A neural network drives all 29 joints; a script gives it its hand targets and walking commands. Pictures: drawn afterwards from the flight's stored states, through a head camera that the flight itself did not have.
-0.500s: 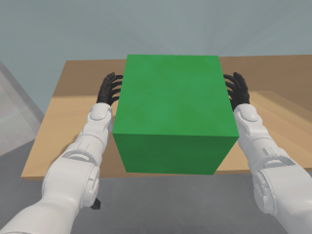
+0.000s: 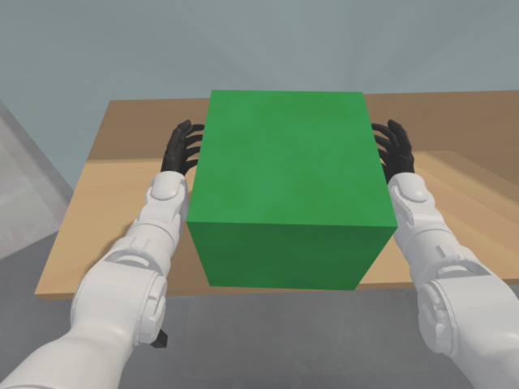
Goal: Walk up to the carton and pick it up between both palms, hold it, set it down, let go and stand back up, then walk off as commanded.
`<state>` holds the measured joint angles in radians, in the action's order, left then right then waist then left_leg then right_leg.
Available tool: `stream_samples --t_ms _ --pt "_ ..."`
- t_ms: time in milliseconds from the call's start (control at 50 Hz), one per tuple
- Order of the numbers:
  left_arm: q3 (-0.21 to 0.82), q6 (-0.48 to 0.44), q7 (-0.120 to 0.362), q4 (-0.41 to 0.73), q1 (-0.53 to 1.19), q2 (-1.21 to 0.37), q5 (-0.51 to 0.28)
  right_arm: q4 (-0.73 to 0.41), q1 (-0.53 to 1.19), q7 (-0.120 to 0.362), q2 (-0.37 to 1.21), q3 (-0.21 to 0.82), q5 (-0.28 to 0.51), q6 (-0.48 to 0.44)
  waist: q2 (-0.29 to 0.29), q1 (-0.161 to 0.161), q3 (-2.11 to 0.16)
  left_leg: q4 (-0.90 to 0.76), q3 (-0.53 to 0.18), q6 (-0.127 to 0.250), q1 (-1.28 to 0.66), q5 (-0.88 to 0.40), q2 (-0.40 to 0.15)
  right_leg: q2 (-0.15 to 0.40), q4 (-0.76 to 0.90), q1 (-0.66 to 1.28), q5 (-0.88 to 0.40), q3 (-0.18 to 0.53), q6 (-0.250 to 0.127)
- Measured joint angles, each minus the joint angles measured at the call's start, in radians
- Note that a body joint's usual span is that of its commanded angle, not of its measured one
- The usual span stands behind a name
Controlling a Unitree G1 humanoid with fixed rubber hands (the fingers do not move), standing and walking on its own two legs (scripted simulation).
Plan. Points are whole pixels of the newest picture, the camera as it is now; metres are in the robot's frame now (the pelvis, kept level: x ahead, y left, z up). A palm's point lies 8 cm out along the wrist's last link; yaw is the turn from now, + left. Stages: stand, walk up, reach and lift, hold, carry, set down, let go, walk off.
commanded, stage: reach and lift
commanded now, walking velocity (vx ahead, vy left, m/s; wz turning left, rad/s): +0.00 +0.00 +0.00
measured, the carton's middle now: (284, 191) +0.42 -0.01 +0.02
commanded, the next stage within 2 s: none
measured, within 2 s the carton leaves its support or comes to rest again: leaves its support in 0.42 s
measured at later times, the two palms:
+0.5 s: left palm (168, 178) +0.41 +0.17 +0.08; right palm (391, 168) +0.41 -0.18 +0.09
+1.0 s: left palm (166, 171) +0.38 +0.16 +0.12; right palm (412, 158) +0.40 -0.19 +0.14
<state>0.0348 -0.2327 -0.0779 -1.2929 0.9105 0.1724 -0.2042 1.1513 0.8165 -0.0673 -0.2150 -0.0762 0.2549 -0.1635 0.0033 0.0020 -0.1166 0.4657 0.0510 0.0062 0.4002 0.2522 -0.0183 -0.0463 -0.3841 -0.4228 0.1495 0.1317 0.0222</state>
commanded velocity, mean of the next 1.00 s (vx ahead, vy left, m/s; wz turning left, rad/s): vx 0.00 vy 0.00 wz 0.00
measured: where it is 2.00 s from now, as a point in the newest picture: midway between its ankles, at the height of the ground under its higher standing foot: outside the picture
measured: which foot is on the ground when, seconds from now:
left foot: down 0.00-1.00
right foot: down 0.00-1.00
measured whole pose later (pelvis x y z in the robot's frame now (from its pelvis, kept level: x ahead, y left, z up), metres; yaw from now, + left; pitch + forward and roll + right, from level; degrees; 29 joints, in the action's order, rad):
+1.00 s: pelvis -0.01 -0.01 +0.01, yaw +0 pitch +9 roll +0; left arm -0.02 0.04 -0.14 -0.97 0.74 0.16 -0.18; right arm 0.99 0.79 -0.11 -0.21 -0.01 0.16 0.09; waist -0.02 0.00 -0.23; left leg 0.37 0.05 0.01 0.34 0.18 -0.01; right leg -0.04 -0.30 -0.37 0.09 0.13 0.02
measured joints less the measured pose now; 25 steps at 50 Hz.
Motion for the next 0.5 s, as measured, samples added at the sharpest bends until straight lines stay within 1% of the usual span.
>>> stream_samples --t_ms 240,320,360,440,500 --pt "0.0 -0.017 -0.017 0.0 -0.017 0.0 0.0 0.0 0.0 -0.011 0.014 -0.005 -0.031 0.0 0.0 0.0 -0.012 0.0 0.0 0.0 0.0 0.0 0.0 0.0 0.0 0.0 0.0 0.0 0.0" --pt "-0.006 -0.018 -0.024 0.0 -0.031 0.0 0.0 0.0 0.0 -0.019 0.024 -0.007 -0.052 0.006 -0.001 0.0 -0.027 -0.003 0.0 0.0 0.0 -0.001 0.0 0.0 0.003 0.0 -0.001 0.0 0.0" --pt "-0.026 -0.018 -0.024 0.001 -0.039 -0.003 0.01 0.0 0.0 -0.02 0.035 -0.025 -0.077 0.01 -0.001 0.0 -0.034 -0.009 0.0 0.0 0.0 -0.005 0.0 0.0 0.009 0.0 -0.005 0.0 0.0" --pt "-0.053 -0.014 -0.024 0.038 -0.07 -0.003 0.028 -0.016 0.0 -0.02 0.048 -0.04 -0.116 0.02 -0.005 0.0 -0.046 -0.036 0.0 0.0 0.0 -0.024 0.002 0.003 0.035 0.0 -0.023 0.0 0.0" --pt "-0.056 0.003 -0.026 0.074 -0.095 -0.004 0.028 -0.036 -0.004 -0.021 0.048 -0.032 -0.12 0.042 -0.01 0.0 -0.047 -0.059 -0.001 0.0 -0.004 -0.041 0.004 0.006 0.056 0.004 -0.039 0.0 0.0"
